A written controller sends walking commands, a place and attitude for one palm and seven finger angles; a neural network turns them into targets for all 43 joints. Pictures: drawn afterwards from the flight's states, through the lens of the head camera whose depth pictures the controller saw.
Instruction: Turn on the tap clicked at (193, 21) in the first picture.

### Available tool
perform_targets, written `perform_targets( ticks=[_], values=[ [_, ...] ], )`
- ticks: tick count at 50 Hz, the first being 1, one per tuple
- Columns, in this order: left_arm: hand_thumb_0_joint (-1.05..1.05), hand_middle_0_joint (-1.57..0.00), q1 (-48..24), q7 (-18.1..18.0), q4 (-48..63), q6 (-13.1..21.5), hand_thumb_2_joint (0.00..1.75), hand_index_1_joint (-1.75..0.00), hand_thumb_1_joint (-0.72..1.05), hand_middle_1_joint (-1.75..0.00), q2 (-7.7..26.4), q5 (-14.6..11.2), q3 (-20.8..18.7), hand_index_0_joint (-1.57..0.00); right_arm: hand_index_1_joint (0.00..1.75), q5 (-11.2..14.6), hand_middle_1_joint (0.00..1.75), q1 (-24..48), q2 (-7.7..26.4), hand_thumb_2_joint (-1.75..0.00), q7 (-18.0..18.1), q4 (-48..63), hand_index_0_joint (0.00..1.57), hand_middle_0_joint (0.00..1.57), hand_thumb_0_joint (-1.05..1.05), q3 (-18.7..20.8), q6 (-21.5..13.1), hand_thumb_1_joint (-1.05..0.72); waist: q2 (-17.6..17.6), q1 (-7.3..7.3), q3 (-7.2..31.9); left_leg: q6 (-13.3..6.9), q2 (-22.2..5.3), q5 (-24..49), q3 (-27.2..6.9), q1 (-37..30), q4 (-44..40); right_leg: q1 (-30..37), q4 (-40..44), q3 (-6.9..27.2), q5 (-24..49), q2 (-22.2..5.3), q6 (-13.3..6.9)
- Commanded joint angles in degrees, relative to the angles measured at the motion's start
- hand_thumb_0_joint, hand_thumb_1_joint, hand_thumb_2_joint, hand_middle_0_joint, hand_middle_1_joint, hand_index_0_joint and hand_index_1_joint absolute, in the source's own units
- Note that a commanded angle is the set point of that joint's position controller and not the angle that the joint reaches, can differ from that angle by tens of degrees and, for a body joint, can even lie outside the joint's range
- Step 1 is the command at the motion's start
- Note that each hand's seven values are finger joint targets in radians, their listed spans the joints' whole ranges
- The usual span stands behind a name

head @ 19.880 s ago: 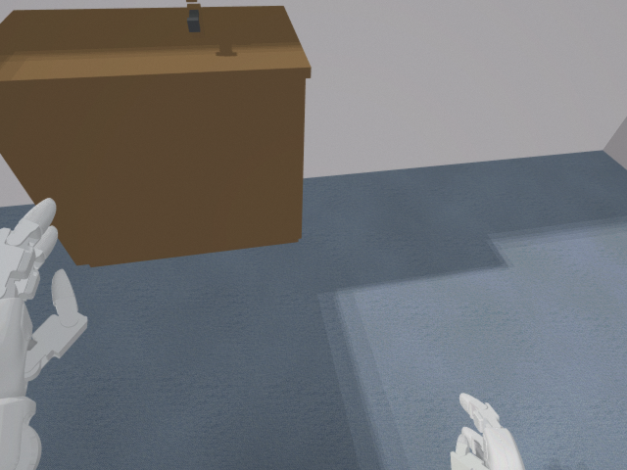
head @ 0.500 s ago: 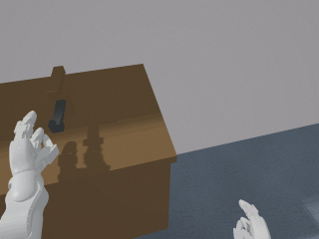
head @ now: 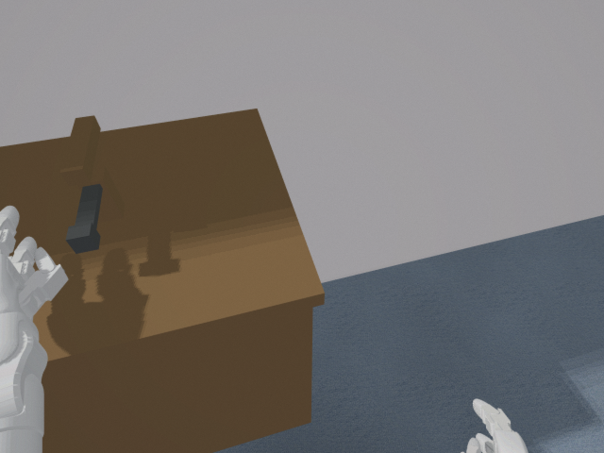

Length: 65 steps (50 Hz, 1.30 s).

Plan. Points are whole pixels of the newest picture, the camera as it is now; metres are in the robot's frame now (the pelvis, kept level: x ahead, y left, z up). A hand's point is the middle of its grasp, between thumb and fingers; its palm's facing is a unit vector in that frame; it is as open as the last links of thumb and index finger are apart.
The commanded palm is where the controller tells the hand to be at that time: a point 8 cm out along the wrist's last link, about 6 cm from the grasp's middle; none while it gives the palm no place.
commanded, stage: reach beside the lever's end, fingers flat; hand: left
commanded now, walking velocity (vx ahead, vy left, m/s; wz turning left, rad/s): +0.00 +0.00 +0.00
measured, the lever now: (83, 238) +0.34 +0.32 +0.12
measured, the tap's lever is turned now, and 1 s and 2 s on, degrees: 0 0 6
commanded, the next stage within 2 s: push the lever round in 0.62 s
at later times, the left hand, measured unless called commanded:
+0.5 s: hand (54, 265) +0.31 +0.35 +0.10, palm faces +0.53 -0.84 -0.10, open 7.8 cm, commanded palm +0.25 +0.38 +0.10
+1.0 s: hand (63, 268) +0.31 +0.34 +0.10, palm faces +0.54 -0.84 -0.09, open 7.8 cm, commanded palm +0.26 +0.37 +0.10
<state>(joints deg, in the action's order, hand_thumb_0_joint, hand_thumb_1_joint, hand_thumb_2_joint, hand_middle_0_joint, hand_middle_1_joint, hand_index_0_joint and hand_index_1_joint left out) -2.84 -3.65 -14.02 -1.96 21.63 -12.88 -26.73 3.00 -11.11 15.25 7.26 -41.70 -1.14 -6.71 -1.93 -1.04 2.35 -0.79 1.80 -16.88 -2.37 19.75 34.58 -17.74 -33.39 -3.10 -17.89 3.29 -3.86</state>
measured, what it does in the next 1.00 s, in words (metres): stands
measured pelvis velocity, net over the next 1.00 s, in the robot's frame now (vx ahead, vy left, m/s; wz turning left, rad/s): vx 0.00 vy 0.02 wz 0.01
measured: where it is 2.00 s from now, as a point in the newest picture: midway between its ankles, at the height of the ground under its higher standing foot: outside the picture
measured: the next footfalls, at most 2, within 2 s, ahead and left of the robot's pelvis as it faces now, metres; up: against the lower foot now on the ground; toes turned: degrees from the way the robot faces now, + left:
none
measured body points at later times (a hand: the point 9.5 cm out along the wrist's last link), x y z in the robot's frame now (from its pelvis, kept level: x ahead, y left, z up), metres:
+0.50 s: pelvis +0.00 +0.02 +0.00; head +0.01 +0.01 +0.45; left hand +0.27 +0.39 +0.11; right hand +0.13 -0.25 -0.11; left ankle +0.01 +0.11 -0.73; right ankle +0.00 -0.07 -0.73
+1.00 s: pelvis +0.00 +0.02 +0.00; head +0.01 +0.02 +0.45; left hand +0.27 +0.38 +0.10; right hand +0.16 -0.23 -0.10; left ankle +0.01 +0.11 -0.73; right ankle +0.00 -0.07 -0.73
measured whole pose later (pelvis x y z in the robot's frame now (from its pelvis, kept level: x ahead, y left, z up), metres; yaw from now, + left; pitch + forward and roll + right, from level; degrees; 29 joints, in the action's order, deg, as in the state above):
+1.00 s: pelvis +0.00 +0.02 +0.00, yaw +0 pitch +3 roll -1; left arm -6.7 -4.8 -18.2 1.0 20.1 -11.1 -24.7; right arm 2.5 -11.6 14.4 6.3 -40.1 -1.8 -6.4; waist -1.5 -0.8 3.0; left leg -2.2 2.9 -17.7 -2.2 22.4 37.1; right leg -19.7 -34.9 -3.1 -18.3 2.2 -2.4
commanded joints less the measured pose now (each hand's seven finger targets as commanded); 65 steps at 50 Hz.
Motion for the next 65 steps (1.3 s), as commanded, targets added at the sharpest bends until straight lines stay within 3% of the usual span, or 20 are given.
perform_targets(
  ticks=[1, 2, 5, 6, 11, 13, 21, 26, 31, 35, 36, 37, 43, 47, 51, 54, 56, 57, 60, 65],
  values=[
    [0.00, -0.15, -12.13, -0.89, 10.69, 6.30, 0.90, -0.15, 0.90, -0.15, 19.22, 0.90, -8.40, -0.15, 0.30, -0.21, 0.30, 3.59, 7.22, -0.90, 0.01, 7.86, 0.20, 0.20, 0.00, 2.96, -2.64, -0.90, -2.28, -1.12, 11.83, -1.38, -0.14, 13.99, 0.26, -3.09, -2.94, 5.34, 4.30, 3.45, 17.70, -3.07, 2.86],
    [0.00, -0.15, -13.51, -0.71, 10.05, 6.56, 0.90, -0.15, 0.90, -0.15, 17.36, 0.83, -6.62, -0.15, 0.30, -0.23, 0.30, 3.28, 7.18, -0.90, -0.18, 8.31, 0.20, 0.20, 0.00, 2.86, -2.70, -0.90, -2.13, -0.33, 11.20, -1.48, -0.09, 12.79, 0.30, -2.72, -2.98, 4.17, 4.42, 3.39, 16.30, -3.03, 3.01],
    [0.00, -0.15, -14.65, -0.14, 6.29, 7.11, 0.90, -0.15, 0.90, -0.15, 19.52, 0.58, -8.33, -0.15, 0.30, -0.19, 0.30, 2.61, 7.80, -0.90, -0.08, 8.06, 0.20, 0.20, 0.00, 3.08, -2.61, -0.90, 0.11, -0.02, 9.38, -1.67, -0.18, 10.94, 0.09, -0.96, -2.82, 3.18, 4.76, 3.52, 14.30, -2.83, 2.99],
    [0.00, -0.15, -15.88, 0.01, 6.15, 7.53, 0.90, -0.15, 0.90, -0.15, 20.21, 1.13, -8.18, -0.15, 0.30, -0.09, 0.30, 2.80, 7.80, -0.90, 0.01, 7.70, 0.20, 0.20, 0.00, 2.92, -2.36, -0.90, -1.89, 0.10, 8.76, -1.76, -0.22, 10.46, 0.28, -1.04, -2.76, 2.60, 4.84, 3.67, 13.52, -2.90, 2.90],
    [0.00, -0.15, -20.27, 1.47, 4.28, 9.33, 0.90, -0.15, 0.90, -0.15, 20.81, 1.51, -7.43, -0.15, 0.30, -0.26, 0.30, 1.32, 8.13, -0.90, 0.14, 7.20, 0.20, 0.20, 0.00, 2.98, -2.47, -0.90, -3.72, 0.91, 10.38, -1.68, -0.28, 10.16, -0.38, -1.95, -2.31, 0.69, 4.18, 3.17, 11.39, -2.32, 2.45],
    [0.00, -0.15, -20.60, 2.11, 3.09, 9.79, 0.90, -0.15, 0.90, -0.15, 19.99, 1.08, -6.43, -0.15, 0.30, -0.17, 0.30, 1.16, 8.37, -0.90, 0.09, 7.67, 0.20, 0.20, 0.00, 3.10, -2.57, -0.90, -1.85, 1.42, 11.16, -1.83, -0.22, 8.79, -0.45, -1.19, -2.14, 0.51, 4.19, 3.31, 10.27, -2.32, 2.69],
    [0.00, -0.15, -18.48, 1.40, 5.54, 11.28, 0.90, -0.15, 0.90, -0.15, 18.91, 1.48, -5.91, -0.15, 0.30, -0.27, 0.30, 0.83, 8.06, -0.90, -0.36, 7.92, 0.20, 0.20, 0.00, 3.28, -2.76, -0.90, -5.59, 0.02, 13.10, -1.00, -0.83, 11.27, -1.63, -3.72, -2.67, 0.46, 3.15, 2.28, 10.57, -1.94, 2.01],
    [0.00, -0.15, -12.66, -0.07, 7.39, 10.35, 0.90, -0.15, 0.90, -0.15, 18.38, 1.10, -7.58, -0.15, 0.30, -0.47, 0.30, 1.34, 8.07, -0.90, -0.73, 8.93, 0.20, 0.20, 0.00, 3.47, -2.56, -0.90, -2.70, -1.11, 11.85, -0.69, -1.00, 12.60, -1.81, -3.08, -3.33, 1.32, 3.11, 1.67, 11.29, -1.82, 2.07],
    [0.00, -0.15, -16.13, -1.53, 10.73, 10.23, 0.90, -0.15, 0.90, -0.15, 16.57, 1.91, -5.59, -0.15, 0.30, -0.57, 0.30, 2.15, 7.67, -0.90, -0.69, 8.89, 0.20, 0.20, 0.00, 3.18, -2.69, -0.90, -4.58, -0.03, 9.29, -0.31, -1.39, 10.14, -2.57, -3.88, -3.91, -1.35, 3.34, 1.53, 8.07, -1.66, 1.93],
    [0.00, -0.15, -18.67, -1.37, 12.23, 10.88, 0.90, -0.15, 0.90, -0.15, 15.23, 2.16, -3.37, -0.15, 0.30, -0.90, 0.30, 2.32, 7.77, -0.90, -0.54, 8.68, 0.20, 0.20, 0.00, 3.16, -3.15, -0.90, -4.74, 0.80, 11.24, 0.25, -1.39, 9.57, -3.32, -5.24, -3.82, -2.06, 2.72, 1.44, 7.13, -1.55, 1.75],
    [0.00, -0.15, -18.62, -1.44, 13.17, 10.97, 0.90, -0.15, 0.90, -0.15, 14.45, 2.61, -2.47, -0.15, 0.30, -0.91, 0.30, 2.79, 7.58, -0.90, -0.44, 8.50, 0.20, 0.20, 0.00, 2.96, -3.17, -0.90, -7.39, 0.73, 10.62, 0.40, -1.55, 9.44, -3.34, -5.92, -3.77, -2.77, 2.76, 1.55, 6.87, -1.68, 1.69],
    [0.00, -0.15, -19.19, -1.24, 12.00, 10.74, 0.90, -0.15, 0.90, -0.15, 13.58, 2.34, -1.62, -0.15, 0.30, -0.94, 0.30, 2.27, 7.71, -0.90, -0.40, 8.21, 0.20, 0.20, 0.00, 2.95, -3.28, -0.90, -5.63, 1.40, 11.02, 0.38, -1.52, 9.34, -3.56, -6.09, -3.73, -2.95, 2.72, 1.41, 7.11, -1.65, 1.75],
    [0.00, -0.15, -17.10, -0.23, 7.26, 7.71, 0.90, -0.15, 0.90, -0.15, 14.28, 1.20, -2.88, -0.15, 0.30, -0.41, 0.30, 2.31, 8.01, -0.90, -0.05, 8.33, 0.20, 0.20, 0.00, 2.90, -2.67, -0.90, -0.77, 0.42, 10.86, 0.18, -1.07, 9.74, -2.83, -3.57, -3.75, -0.76, 3.40, 1.30, 8.46, -1.85, 1.89],
    [0.00, -0.15, -20.71, -1.48, 9.63, 7.28, 0.90, -0.15, 0.90, -0.15, 13.03, 2.15, -1.14, -0.15, 0.30, -0.50, 0.30, 2.63, 7.50, -0.90, -0.28, 8.83, 0.20, 0.20, 0.00, 2.58, -2.32, -0.90, -3.52, 0.80, 11.10, 0.31, -1.05, 10.93, -2.75, -4.74, -3.55, -1.12, 3.32, 1.41, 9.20, -1.97, 1.83],
    [0.00, -0.15, -17.23, -3.48, 12.44, 9.10, 0.90, -0.15, 0.90, -0.15, 15.84, 3.12, -4.52, -0.15, 0.30, -1.13, 0.30, 2.29, 7.24, -0.90, -0.86, 8.88, 0.20, 0.20, 0.00, 3.01, -2.06, -0.90, -4.81, -0.87, 14.75, 0.59, -1.11, 15.87, -2.16, -5.83, -2.41, 1.52, 2.33, 1.65, 12.80, -1.78, 1.64],
    [0.00, -0.15, -17.15, -3.47, 11.41, 9.39, 0.90, -0.15, 0.90, -0.15, 12.60, 2.77, -1.77, -0.15, 0.30, -1.01, 0.30, 2.48, 7.11, -0.90, -1.27, 9.16, 0.20, 0.20, 0.00, 2.97, -1.93, -0.90, -3.30, 0.30, 13.02, 0.24, -1.13, 14.42, -1.79, -4.75, -2.22, 0.58, 2.49, 1.74, 12.52, -1.76, 1.93],
    [0.00, -0.15, -15.97, -3.45, 10.21, 9.13, 0.90, -0.15, 0.90, -0.15, 13.87, 2.82, -3.31, -0.15, 0.30, -0.72, 0.30, 2.69, 7.19, -0.90, -1.08, 8.72, 0.20, 0.20, 0.00, 2.96, -1.49, -0.90, -3.78, -0.18, 11.15, 0.02, -1.09, 13.22, -1.59, -3.52, -2.56, 0.90, 2.86, 1.88, 11.79, -1.81, 1.76],
    [0.00, -0.15, -15.15, -3.09, 10.09, 8.66, 0.90, -0.15, 0.90, -0.15, 11.54, 2.30, -1.52, -0.15, 0.30, -0.69, 0.30, 2.69, 7.09, -0.90, -1.17, 9.28, 0.20, 0.20, 0.00, 2.92, -1.46, -0.90, -2.72, 0.04, 11.60, -0.19, -0.90, 12.88, -1.34, -3.35, -2.76, 1.33, 2.97, 1.86, 12.19, -1.94, 1.91],
    [0.00, -0.15, -15.59, -2.42, 9.73, 7.42, 0.90, -0.15, 0.90, -0.15, 12.67, 1.64, -2.17, -0.15, 0.30, -0.33, 0.30, 2.80, 7.54, -0.90, -0.93, 9.46, 0.20, 0.20, 0.00, 3.10, -1.32, -0.90, -0.29, 0.10, 11.18, -0.78, -0.76, 12.31, -0.91, -2.45, -2.75, 2.11, 3.58, 2.26, 13.03, -2.08, 2.13],
    [0.00, -0.15, -18.61, -3.17, 12.96, 8.54, 0.90, -0.15, 0.90, -0.15, 11.73, 2.07, -0.77, -0.15, 0.30, -0.49, 0.30, 3.23, 7.08, -0.90, -0.83, 9.21, 0.20, 0.20, 0.00, 2.99, -1.38, -0.90, -3.37, 0.84, 11.69, -0.93, -0.73, 11.60, -0.75, -3.88, -2.49, 1.09, 3.78, 2.62, 11.98, -2.10, 2.18]
  ],
)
